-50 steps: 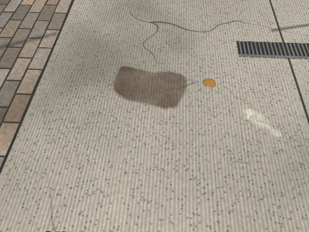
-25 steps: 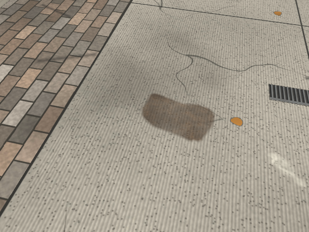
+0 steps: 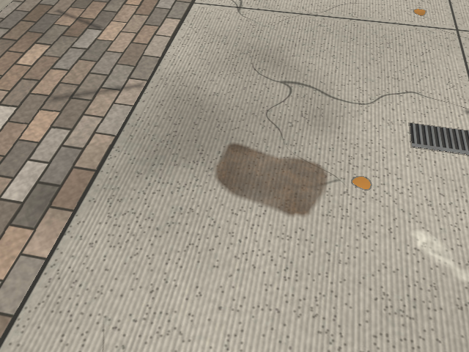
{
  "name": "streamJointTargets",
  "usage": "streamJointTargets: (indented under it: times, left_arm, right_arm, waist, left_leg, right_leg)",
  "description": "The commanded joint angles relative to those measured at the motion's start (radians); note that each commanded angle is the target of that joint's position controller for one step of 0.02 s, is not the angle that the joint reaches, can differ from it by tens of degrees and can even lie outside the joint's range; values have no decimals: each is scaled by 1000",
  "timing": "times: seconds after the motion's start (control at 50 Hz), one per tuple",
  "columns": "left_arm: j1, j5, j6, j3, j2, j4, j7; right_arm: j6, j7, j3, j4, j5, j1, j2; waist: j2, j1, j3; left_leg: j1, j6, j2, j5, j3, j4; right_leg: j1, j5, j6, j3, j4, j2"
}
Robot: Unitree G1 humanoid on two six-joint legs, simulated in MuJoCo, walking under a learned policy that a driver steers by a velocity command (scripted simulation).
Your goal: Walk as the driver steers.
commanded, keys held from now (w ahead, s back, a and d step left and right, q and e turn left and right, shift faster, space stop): no key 0.34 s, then w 0.66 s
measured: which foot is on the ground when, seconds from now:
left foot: down 0.00-0.66, up 0.68-1.00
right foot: down 0.00-0.44, up 0.46-0.64, down 0.66-1.00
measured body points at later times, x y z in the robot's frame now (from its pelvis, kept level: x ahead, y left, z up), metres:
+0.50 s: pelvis +0.03 +0.00 -0.01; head +0.02 +0.00 +0.44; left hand +0.02 +0.23 -0.17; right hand -0.02 -0.23 -0.17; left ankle -0.05 +0.10 -0.74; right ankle +0.04 -0.10 -0.73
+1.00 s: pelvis +0.24 -0.06 +0.00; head +0.26 -0.07 +0.45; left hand +0.14 +0.15 -0.15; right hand +0.38 -0.29 -0.14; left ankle +0.38 +0.06 -0.69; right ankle +0.12 -0.12 -0.74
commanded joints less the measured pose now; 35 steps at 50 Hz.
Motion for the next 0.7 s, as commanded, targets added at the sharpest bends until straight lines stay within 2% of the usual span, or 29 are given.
streamJointTargets:
  times: [0.02, 0.34, 0.36, 0.4, 0.42, 0.46, 0.48, 0.5, 0.54, 0.58, 0.6, 0.62, 0.64, 0.66, 0.68, 0.7]
  left_arm:
    - [47, 0, -3, 13, 86, -2, 5]
    - [59, -1, 0, 10, 52, 46, 13]
    - [65, 0, 1, 8, 46, 50, 13]
    - [51, 4, 6, 16, 57, 39, 9]
    - [36, 9, 8, 20, 57, 27, 3]
    - [-29, 25, 0, 16, 29, -17, -10]
    - [-56, 31, -10, 16, 24, -40, -15]
    - [-83, 30, -21, 20, 36, -63, -19]
    - [-106, 24, -46, 31, 57, -98, -29]
    - [-103, 9, -64, 40, 65, -121, -39]
    - [-71, 3, -69, 45, 61, -120, -43]
    - [15, -2, -71, 47, 45, -98, -45]
    - [146, -5, -72, 60, 50, -50, -42]
    - [288, 2, -78, 83, 102, -11, -31]
    - [441, 10, -77, 111, 228, 11, -22]
    - [408, 7, -60, 96, 177, 24, -23]
  right_arm:
    - [-6, -5, -10, -2, 0, 58, -82]
    - [-7, -11, -5, 37, -2, 105, -45]
    - [-6, -11, -5, 42, -4, 119, -41]
    - [0, -9, -21, 43, -7, 139, -75]
    - [4, -7, -31, 39, -8, 151, -95]
    - [6, -6, -49, 41, -6, 207, -124]
    - [1, -6, -54, 41, -8, 218, -123]
    - [-8, -4, -57, 41, -15, 230, -119]
    - [-27, -1, -65, 39, -24, 237, -125]
    - [-43, 3, -70, 29, -21, 219, -126]
    - [-48, 4, -72, 22, -17, 197, -130]
    - [-51, 6, -73, 10, -9, 152, -133]
    - [-57, 11, -71, -2, -6, 126, -128]
    - [-69, 19, -61, -14, -9, 117, -103]
    - [-77, 31, -41, -62, -3, 133, -17]
    - [-73, 38, -59, -77, -32, 89, -85]
  waist:
    - [8, 1, 28]
    - [9, -3, 45]
    - [11, -6, 27]
    - [47, -17, 57]
    - [87, -29, 93]
    - [148, -64, 194]
    - [154, -72, 229]
    - [144, -78, 239]
    - [118, -72, 224]
    - [114, -52, 189]
    - [117, -26, 169]
    - [106, 29, 146]
    - [64, 86, 101]
    - [-53, 145, 31]
    - [-341, 169, -68]
    - [-241, 123, -18]
  left_leg:
    - [-120, 27, 122, 167, -96, -77]
    - [-110, 25, 124, 183, -89, -74]
    - [-103, 30, 118, 89, -89, -89]
    - [-129, 65, 108, -204, -118, -108]
    - [-140, 97, 133, -369, -176, -138]
    - [-117, 173, 258, -551, -337, -233]
    - [-109, 205, 311, -530, -389, -256]
    - [-74, 225, 336, -459, -412, -263]
    - [23, 232, 340, -281, -380, -236]
    - [31, 208, 313, -124, -307, -201]
    - [-11, 190, 295, -54, -264, -174]
    - [-110, 162, 261, -5, -201, -123]
    - [-221, 133, 208, 102, -141, -18]
    - [-338, 96, 131, 160, -41, 212]
    - [-533, 33, -17, -116, 107, 580]
    - [-606, 48, 3, -244, 24, 773]
  right_leg:
    - [84, 101, -24, 106, -36, -102]
    - [78, 105, -22, 103, -28, -99]
    - [83, 27, -23, 97, -29, -88]
    - [26, -203, -36, 53, 43, -32]
    - [-50, -310, -41, 24, 105, 0]
    - [-238, -320, -38, -45, 255, 24]
    - [-299, -285, -41, -47, 322, -11]
    - [-361, -294, -44, -33, 372, -33]
    - [-436, -306, -48, -17, 391, -63]
    - [-363, -266, -49, -32, 313, -56]
    - [-267, -221, -52, -51, 258, -40]
    - [-89, -145, -56, -82, 165, -11]
    - [140, -113, -57, -101, 101, 44]
    - [347, -170, -75, 24, 34, -37]
    - [488, -447, -177, 509, -172, -329]
    - [378, -549, -217, 698, -259, -390]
